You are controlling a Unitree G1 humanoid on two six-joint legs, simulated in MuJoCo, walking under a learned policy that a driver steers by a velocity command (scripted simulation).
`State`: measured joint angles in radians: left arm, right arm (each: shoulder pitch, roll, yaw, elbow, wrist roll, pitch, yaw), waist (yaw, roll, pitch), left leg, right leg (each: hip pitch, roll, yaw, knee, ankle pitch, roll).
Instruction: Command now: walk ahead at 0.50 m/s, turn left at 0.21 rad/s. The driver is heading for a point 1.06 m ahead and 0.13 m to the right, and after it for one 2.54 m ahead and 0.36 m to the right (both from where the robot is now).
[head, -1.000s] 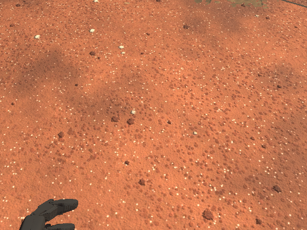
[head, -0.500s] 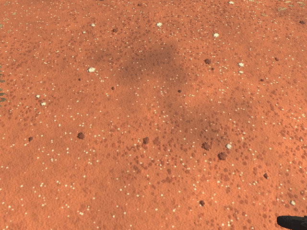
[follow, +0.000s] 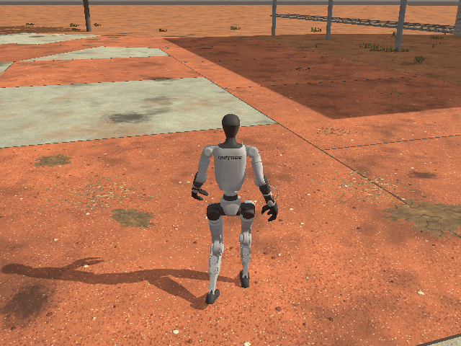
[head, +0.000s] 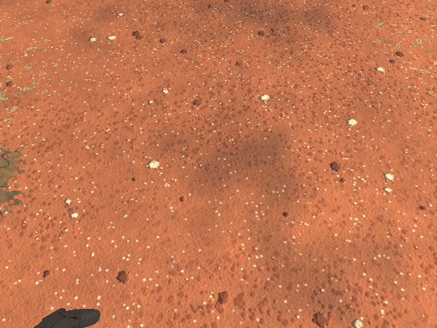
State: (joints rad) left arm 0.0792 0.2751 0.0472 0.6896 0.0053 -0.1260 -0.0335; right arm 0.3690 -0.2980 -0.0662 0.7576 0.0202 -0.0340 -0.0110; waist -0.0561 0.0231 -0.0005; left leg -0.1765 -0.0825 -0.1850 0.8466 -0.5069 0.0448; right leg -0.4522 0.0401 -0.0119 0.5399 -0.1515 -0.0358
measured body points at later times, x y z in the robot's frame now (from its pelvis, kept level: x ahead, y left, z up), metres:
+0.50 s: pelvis +0.27 +0.04 +0.00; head +0.30 +0.05 +0.45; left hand +0.25 +0.33 -0.13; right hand +0.51 -0.18 -0.06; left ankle +0.36 +0.14 -0.72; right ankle +0.10 -0.11 -0.69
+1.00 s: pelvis +0.55 +0.02 +0.00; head +0.58 +0.01 +0.45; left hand +0.77 +0.25 -0.08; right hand +0.54 -0.27 -0.13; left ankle +0.37 +0.14 -0.71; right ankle +0.66 -0.08 -0.73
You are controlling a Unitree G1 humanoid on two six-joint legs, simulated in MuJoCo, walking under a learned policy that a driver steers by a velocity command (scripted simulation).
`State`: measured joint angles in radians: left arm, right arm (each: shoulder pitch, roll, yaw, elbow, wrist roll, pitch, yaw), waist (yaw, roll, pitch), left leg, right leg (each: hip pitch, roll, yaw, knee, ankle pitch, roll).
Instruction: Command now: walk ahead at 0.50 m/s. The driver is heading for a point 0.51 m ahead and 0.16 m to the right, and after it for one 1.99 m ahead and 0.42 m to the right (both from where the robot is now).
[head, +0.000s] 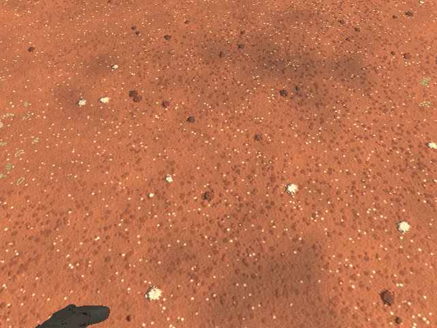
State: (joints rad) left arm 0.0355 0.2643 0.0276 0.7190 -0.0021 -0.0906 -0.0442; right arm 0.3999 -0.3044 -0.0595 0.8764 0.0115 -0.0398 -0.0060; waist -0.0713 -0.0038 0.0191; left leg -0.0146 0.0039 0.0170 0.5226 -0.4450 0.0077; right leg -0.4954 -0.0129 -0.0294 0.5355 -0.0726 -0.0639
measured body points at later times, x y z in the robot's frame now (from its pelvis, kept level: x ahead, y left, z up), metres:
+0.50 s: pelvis +0.28 +0.02 +0.00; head +0.31 +0.03 +0.45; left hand +0.26 +0.31 -0.13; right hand +0.50 -0.22 -0.07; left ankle +0.40 +0.14 -0.72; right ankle +0.12 -0.10 -0.72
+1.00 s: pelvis +0.53 -0.02 +0.00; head +0.55 -0.05 +0.45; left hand +0.80 +0.14 -0.08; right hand +0.45 -0.31 -0.13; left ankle +0.41 +0.14 -0.72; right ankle +0.62 -0.16 -0.71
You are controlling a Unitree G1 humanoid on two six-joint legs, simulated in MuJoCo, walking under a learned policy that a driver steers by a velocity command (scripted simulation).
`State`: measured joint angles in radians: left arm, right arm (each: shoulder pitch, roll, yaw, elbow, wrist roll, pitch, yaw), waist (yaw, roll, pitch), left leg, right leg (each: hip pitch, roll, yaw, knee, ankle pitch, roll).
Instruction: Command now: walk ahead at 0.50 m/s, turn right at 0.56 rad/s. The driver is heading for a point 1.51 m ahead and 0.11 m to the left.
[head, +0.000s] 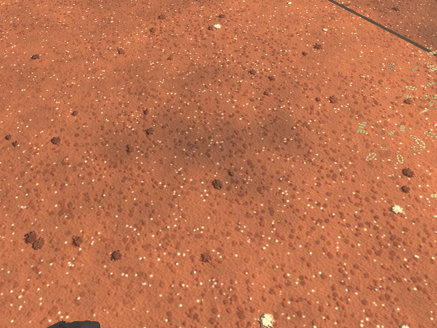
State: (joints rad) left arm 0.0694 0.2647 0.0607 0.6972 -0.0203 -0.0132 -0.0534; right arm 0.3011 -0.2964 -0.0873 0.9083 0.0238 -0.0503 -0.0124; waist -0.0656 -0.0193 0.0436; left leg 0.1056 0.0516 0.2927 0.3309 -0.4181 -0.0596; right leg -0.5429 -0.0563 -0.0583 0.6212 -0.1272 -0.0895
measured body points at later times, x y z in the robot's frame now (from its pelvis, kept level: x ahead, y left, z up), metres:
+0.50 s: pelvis +0.28 -0.02 +0.01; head +0.31 -0.03 +0.46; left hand +0.33 +0.27 -0.11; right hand +0.47 -0.28 -0.08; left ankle +0.48 +0.09 -0.70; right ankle +0.13 -0.10 -0.72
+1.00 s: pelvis +0.57 -0.04 +0.02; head +0.60 -0.04 +0.47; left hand +0.81 +0.17 -0.07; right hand +0.53 -0.31 -0.12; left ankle +0.48 +0.09 -0.72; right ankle +0.73 -0.21 -0.69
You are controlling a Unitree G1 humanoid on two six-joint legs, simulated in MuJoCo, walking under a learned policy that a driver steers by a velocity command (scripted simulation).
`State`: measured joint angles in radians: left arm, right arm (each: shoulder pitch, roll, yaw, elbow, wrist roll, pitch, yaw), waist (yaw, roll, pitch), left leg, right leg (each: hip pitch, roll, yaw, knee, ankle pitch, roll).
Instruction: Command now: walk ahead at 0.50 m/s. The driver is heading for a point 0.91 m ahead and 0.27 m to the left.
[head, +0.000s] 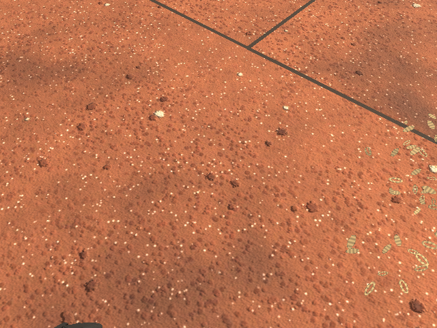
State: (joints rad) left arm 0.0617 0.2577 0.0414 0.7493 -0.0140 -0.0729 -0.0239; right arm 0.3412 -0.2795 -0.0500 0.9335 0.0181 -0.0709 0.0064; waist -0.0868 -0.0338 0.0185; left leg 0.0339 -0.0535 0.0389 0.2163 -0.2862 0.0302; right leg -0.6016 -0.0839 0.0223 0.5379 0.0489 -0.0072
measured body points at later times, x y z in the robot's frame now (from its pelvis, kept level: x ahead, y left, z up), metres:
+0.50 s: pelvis +0.29 -0.03 +0.00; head +0.31 -0.03 +0.45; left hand +0.29 +0.25 -0.13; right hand +0.48 -0.26 -0.11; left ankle +0.46 +0.13 -0.70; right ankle +0.19 -0.13 -0.74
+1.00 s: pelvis +0.57 +0.05 +0.00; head +0.60 +0.07 +0.45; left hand +0.70 +0.36 -0.08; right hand +0.72 -0.21 -0.11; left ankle +0.48 +0.11 -0.74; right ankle +0.80 -0.04 -0.70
